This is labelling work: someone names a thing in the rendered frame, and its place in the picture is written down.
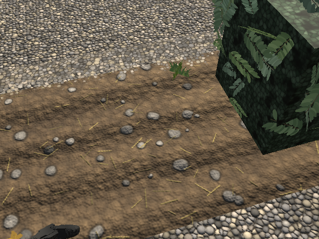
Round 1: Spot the robot left hand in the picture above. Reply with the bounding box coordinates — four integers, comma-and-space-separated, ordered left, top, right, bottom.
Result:
30, 223, 80, 239

